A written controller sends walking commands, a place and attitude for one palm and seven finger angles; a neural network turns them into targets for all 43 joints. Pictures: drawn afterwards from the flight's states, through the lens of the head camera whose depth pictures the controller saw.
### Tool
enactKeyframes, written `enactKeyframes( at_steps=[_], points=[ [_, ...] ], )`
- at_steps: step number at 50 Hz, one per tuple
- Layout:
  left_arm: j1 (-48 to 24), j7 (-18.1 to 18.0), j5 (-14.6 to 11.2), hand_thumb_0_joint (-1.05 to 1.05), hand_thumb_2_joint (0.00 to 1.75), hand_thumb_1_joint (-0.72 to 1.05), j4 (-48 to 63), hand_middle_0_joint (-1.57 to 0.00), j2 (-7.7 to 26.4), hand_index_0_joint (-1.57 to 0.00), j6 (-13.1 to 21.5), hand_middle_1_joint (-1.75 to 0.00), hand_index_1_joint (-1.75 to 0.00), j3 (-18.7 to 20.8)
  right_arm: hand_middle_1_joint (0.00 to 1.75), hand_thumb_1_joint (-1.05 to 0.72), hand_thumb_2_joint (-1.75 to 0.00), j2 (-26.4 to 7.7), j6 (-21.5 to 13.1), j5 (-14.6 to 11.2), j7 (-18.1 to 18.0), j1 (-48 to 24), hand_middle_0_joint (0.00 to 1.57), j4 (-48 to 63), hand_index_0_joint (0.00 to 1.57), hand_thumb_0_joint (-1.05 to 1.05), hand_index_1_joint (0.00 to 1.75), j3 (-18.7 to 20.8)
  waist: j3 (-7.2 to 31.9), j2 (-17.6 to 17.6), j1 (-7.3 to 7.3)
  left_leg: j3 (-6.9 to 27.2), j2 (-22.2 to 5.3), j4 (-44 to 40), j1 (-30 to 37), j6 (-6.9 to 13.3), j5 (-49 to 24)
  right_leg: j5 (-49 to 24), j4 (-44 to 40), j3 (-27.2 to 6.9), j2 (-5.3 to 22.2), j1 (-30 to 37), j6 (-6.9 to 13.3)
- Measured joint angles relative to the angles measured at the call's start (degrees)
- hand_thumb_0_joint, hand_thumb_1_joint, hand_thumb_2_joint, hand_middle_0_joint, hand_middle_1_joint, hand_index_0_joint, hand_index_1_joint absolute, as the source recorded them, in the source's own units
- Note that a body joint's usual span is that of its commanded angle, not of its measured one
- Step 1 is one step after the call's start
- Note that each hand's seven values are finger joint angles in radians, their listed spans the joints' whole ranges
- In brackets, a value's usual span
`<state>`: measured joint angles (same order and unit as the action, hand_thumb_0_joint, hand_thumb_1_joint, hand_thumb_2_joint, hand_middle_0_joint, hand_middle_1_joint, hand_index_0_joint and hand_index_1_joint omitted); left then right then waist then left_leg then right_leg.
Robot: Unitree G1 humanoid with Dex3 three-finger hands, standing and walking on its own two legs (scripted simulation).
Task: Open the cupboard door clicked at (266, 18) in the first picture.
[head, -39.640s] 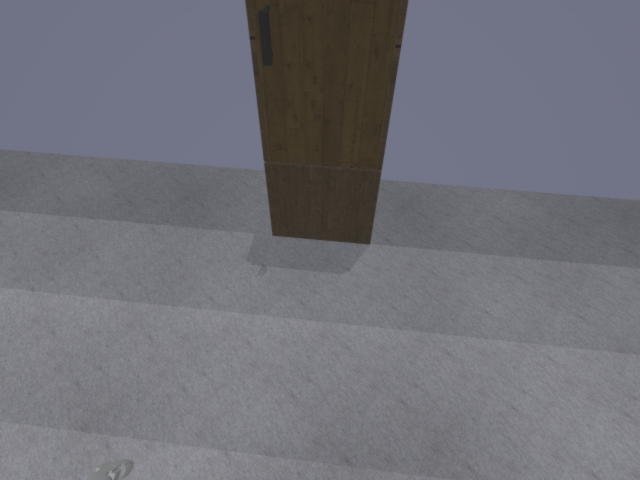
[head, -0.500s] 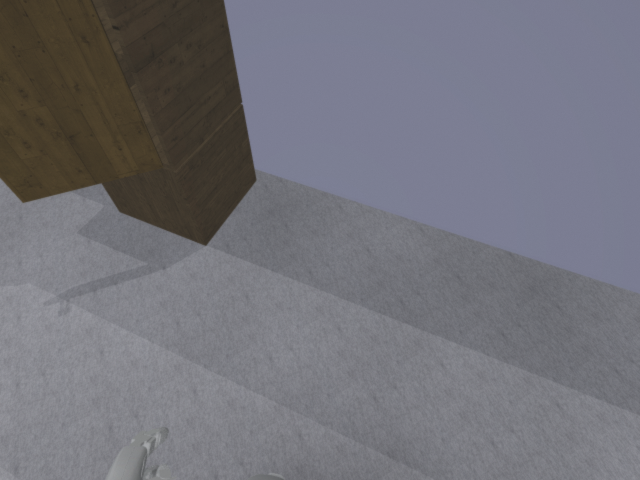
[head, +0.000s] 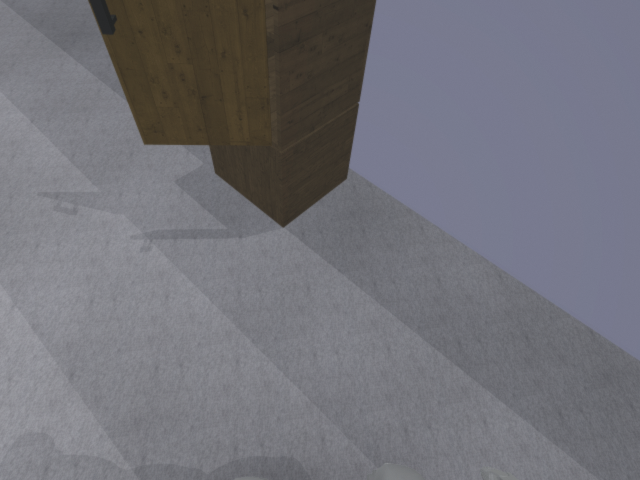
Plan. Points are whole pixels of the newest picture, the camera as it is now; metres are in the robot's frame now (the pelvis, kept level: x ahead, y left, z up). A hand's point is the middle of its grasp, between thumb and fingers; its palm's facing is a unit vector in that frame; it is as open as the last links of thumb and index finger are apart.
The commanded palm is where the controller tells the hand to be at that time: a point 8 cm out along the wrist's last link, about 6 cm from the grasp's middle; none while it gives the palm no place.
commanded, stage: turn to face it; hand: left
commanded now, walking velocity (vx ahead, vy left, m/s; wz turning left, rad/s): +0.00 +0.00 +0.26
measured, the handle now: out of the picture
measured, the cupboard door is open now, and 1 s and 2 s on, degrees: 46 46 46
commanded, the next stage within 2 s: take the last steps up to it in 0.16 s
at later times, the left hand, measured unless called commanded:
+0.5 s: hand out of the picture +0.00 +0.18 -0.18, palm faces +0.25 -0.95 -0.17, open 7.4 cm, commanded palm none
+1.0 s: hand (157, 371) +0.27 +0.27 -0.16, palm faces +0.17 -0.97 -0.19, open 7.4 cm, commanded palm none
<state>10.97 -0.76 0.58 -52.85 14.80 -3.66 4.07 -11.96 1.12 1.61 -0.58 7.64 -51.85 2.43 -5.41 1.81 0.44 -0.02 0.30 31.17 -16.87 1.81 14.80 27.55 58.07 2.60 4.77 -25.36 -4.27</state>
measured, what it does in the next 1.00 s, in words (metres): walks ahead: right foot, then left foot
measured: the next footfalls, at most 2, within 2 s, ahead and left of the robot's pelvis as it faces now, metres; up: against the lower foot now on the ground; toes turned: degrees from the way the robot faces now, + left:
right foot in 0.16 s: +0.05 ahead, -0.15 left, +0.00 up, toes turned -1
left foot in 0.52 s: +0.05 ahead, +0.12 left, +0.00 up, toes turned +15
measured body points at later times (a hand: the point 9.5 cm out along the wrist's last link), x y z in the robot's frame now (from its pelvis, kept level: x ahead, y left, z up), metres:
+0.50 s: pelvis +0.03 +0.00 +0.00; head +0.06 +0.03 +0.45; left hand -0.01 +0.23 -0.16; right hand +0.15 -0.24 -0.13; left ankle +0.00 +0.10 -0.72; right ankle +0.01 -0.15 -0.74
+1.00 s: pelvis +0.17 +0.07 -0.01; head +0.20 +0.07 +0.44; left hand +0.26 +0.32 -0.14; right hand +0.11 -0.15 -0.16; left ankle +0.02 +0.10 -0.74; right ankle +0.27 -0.01 -0.73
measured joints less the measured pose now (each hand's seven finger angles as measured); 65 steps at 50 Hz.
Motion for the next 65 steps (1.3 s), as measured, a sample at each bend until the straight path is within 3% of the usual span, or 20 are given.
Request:
enactKeyframes(
  at_steps=[5, 8, 12, 14, 16, 21, 25, 27, 30, 32, 35, 42, 50, 52, 55, 57, 61, 65],
  points=[
    [-0.68, 0.23, -0.03, 0.01, 0.90, 0.91, 0.74, -0.20, -0.91, -0.20, 0.86, -0.30, -0.30, -0.43, 0.30, -0.90, -0.90, 0.29, 0.81, 0.06, 0.17, 0.91, 0.21, -1.27, 0.20, 0.00, 0.30, -0.11, 0.91, -1.86, -0.25, 2.01, 0.01, -1.13, 0.79, -0.88, -0.62, -2.86, -12.64, -0.08, -1.50, 4.10, 0.62],
    [0.17, 0.21, 0.04, 0.01, 0.90, 0.91, 1.16, -0.20, -1.16, -0.20, 1.98, -0.30, -0.30, -0.76, 0.30, -0.90, -0.90, 0.60, 1.30, -0.38, 0.40, 1.86, 0.21, -1.85, 0.20, 0.00, 0.30, 0.04, 2.05, -1.53, -0.21, 2.58, 1.01, 1.32, -0.46, -1.88, 0.69, -9.18, -24.85, 0.10, -1.74, 9.72, 1.39],
    [0.96, -0.05, 0.64, 0.01, 0.90, 0.91, 0.30, -0.20, -3.40, -0.20, 2.73, -0.30, -0.30, -1.65, 0.30, -0.91, -0.90, -0.53, 2.40, -0.80, 0.88, 2.10, 0.20, -3.00, 0.20, 0.00, 0.30, 1.05, 1.78, -3.33, -0.39, 2.51, 1.43, 17.52, -5.68, -2.41, 11.87, -9.23, -25.03, 1.99, -1.54, 10.73, 3.90],
    [1.85, -0.19, 0.61, 0.01, 0.90, 0.91, 0.00, -0.20, -4.24, -0.20, 2.92, -0.30, -0.30, -1.91, 0.30, -0.91, -0.90, -0.79, 2.75, -0.81, 1.06, 2.08, 0.20, -3.74, 0.20, 0.00, 0.30, 1.34, 1.64, -3.13, -0.39, 1.35, 1.26, 25.06, -7.62, -2.91, 12.11, -9.85, -26.84, 2.68, -1.04, 11.99, 3.97],
    [2.65, -0.21, 0.65, 0.01, 0.90, 0.90, -0.51, -0.20, -4.73, -0.20, 3.16, -0.30, -0.30, -2.00, 0.30, -0.91, -0.90, -0.72, 2.76, -0.86, 1.19, 2.16, 0.20, -4.20, 0.20, 0.00, 0.30, 1.44, 1.46, -2.36, -0.42, 0.21, 0.72, 26.83, -7.80, -3.48, 11.70, -10.69, -28.85, 3.26, -0.50, 13.22, 3.76],
    [4.48, 0.36, 0.94, 0.01, 0.90, 0.90, -2.02, -0.20, -5.02, -0.20, 4.44, -0.30, -0.30, -1.72, 0.30, -0.91, -0.90, -0.32, 2.13, -0.83, 1.83, 2.53, 0.20, -5.04, 0.20, 0.00, 0.30, 1.31, 1.24, -0.13, 0.50, -2.50, -0.55, 17.58, -4.62, -4.01, 11.89, -11.33, -31.87, 5.14, 1.19, 15.42, 2.67],
    [6.38, 0.96, 0.95, 0.01, 0.90, 0.90, -3.80, -0.20, -3.93, -0.20, 4.60, -0.30, -0.30, -0.89, 0.30, -0.91, -0.90, -0.04, 0.94, -0.71, 2.22, 2.38, 0.20, -4.91, 0.20, 0.00, 0.30, 0.84, 1.42, 1.57, 1.51, -4.53, -0.59, 4.55, -0.10, -3.42, 8.45, -9.45, -30.14, 6.36, 3.17, 15.77, 0.82],
    [7.37, 1.30, 0.53, 0.01, 0.90, 0.90, -4.84, -0.20, -3.20, -0.20, 3.81, -0.30, -0.30, -0.33, 0.30, -0.91, -0.90, -0.08, -0.36, -0.48, 1.98, 2.56, 0.20, -4.29, 0.20, 0.00, 0.30, 0.71, 1.86, 1.92, 1.38, -4.79, 0.04, 0.07, 1.46, -1.38, 2.80, -5.83, -24.58, 6.28, 4.23, 13.95, 0.47],
    [7.10, 1.24, 0.59, 0.01, 0.90, 0.91, -6.75, -0.20, -2.15, -0.20, 1.85, -0.30, -0.30, 0.11, 0.30, -0.91, -0.90, 0.73, -1.92, -0.08, 0.98, 3.44, 0.20, -3.54, 0.20, 0.00, 0.30, 0.32, 2.13, 2.05, 1.29, -5.61, 0.75, 1.49, 2.35, 1.87, 3.75, 1.08, -5.95, 2.70, 2.96, 6.54, 2.04],
    [6.00, 1.36, 0.73, 0.01, 0.90, 0.91, -7.32, -0.20, -1.75, -0.20, 1.56, -0.30, -0.30, 0.27, 0.30, -0.91, -0.90, 1.36, -2.75, -0.06, 0.29, 5.14, 0.20, -3.55, 0.20, 0.00, 0.30, -0.09, 2.57, 1.51, 0.67, -5.32, 1.20, -1.21, 4.49, 2.47, 3.76, -1.29, 2.69, 1.93, 2.06, 1.82, 2.70],
    [3.50, 1.68, 0.75, 0.01, 0.90, 0.91, -6.50, -0.20, -1.53, -0.20, 2.20, -0.30, -0.30, 0.23, 0.30, -0.91, -0.90, 2.31, -3.59, -0.20, -0.23, 7.97, 0.20, -5.01, 0.20, 0.00, 0.30, -0.80, 2.65, 0.84, 0.28, -4.59, 2.22, -6.93, 8.50, 2.81, 1.84, -6.91, 6.61, 1.43, 1.77, -3.18, 2.83],
    [-2.38, 1.66, 0.58, 0.01, 0.90, 0.91, -3.71, -0.19, -2.79, -0.19, 3.12, -0.30, -0.30, -0.73, 0.30, -0.91, -0.90, 4.16, -3.90, -0.37, -0.32, 14.02, 0.20, -9.66, 0.20, 0.00, 0.30, -1.74, 2.72, -0.54, -0.79, -3.23, 4.15, -14.67, 16.13, 3.64, 1.36, -13.31, -4.03, 1.64, 1.75, -6.79, 2.62],
    [-6.57, 1.75, 0.53, 0.01, 0.90, 0.91, -1.74, -0.19, -5.17, -0.20, 3.90, -0.30, -0.30, -1.76, 0.30, -0.91, -0.90, 4.34, -3.91, -0.09, -0.53, 19.09, 0.20, -13.42, 0.20, 0.00, 0.30, -1.80, 1.95, -1.98, -3.49, -3.38, 4.80, -11.82, 21.42, 2.80, 8.94, -13.65, -20.01, 3.97, -1.42, -0.03, 5.45],
    [-6.98, 1.63, 0.68, 0.01, 0.90, 0.91, -1.11, -0.20, -5.83, -0.20, 5.53, -0.30, -0.30, -1.72, 0.30, -0.91, -0.90, 4.38, -3.51, -0.72, -0.43, 19.61, 0.20, -14.54, 0.20, 0.00, 0.30, -1.58, 1.11, -2.61, -3.22, -3.16, 3.87, -0.50, 17.98, 2.09, 12.88, -14.24, -21.57, 4.76, -2.32, 2.86, 6.96],
    [-5.62, 1.05, 0.13, 0.01, 0.90, 0.91, -0.86, -0.20, -6.95, -0.20, 6.78, -0.30, -0.30, -1.75, 0.30, -0.91, -0.90, 3.89, -2.25, -1.00, -0.18, 18.03, 0.20, -14.62, 0.20, 0.00, 0.30, -0.87, 0.01, -3.26, -3.24, -1.51, 2.58, 27.24, 5.73, 0.49, 12.94, -11.27, -21.42, 6.64, -2.04, 6.45, 7.57],
    [-3.38, 0.45, -0.02, 0.01, 0.90, 0.91, -1.60, -0.20, -7.40, -0.20, 6.88, -0.30, -0.30, -1.63, 0.30, -0.91, -0.90, 3.18, -1.46, -0.68, 0.05, 15.74, 0.20, -13.87, 0.20, 0.00, 0.30, -0.29, 0.23, -3.19, -2.76, -1.63, 0.39, 34.00, -1.38, -0.42, 8.89, -11.88, -25.04, 6.95, -2.11, 9.42, 6.75],
    [0.96, -0.76, -0.46, -0.02, 0.90, 0.95, -3.81, -0.20, -5.91, -0.20, 7.64, -0.30, -0.30, 0.41, 0.30, -0.91, -0.90, 2.34, -1.13, -0.21, 0.76, 10.78, 0.20, -10.66, 0.20, 0.00, 0.30, 0.59, 1.25, -2.29, -1.76, -1.14, -4.44, 29.84, -11.14, -2.38, 1.46, -13.70, -32.83, 7.07, -2.31, 14.35, 6.41],
    [5.15, 0.05, 0.18, -0.02, 0.90, 0.95, -7.10, -0.20, -4.42, -0.20, 7.52, -0.30, -0.30, 0.33, 0.30, -0.91, -0.90, 1.40, -1.43, -0.08, 1.53, 6.47, 0.20, -8.00, 0.20, 0.00, 0.30, 1.28, 2.47, -1.74, -0.33, -1.82, -6.59, 18.44, -13.84, -3.73, -3.49, -13.81, -37.54, 6.52, -1.52, 18.37, 5.10]
  ],
)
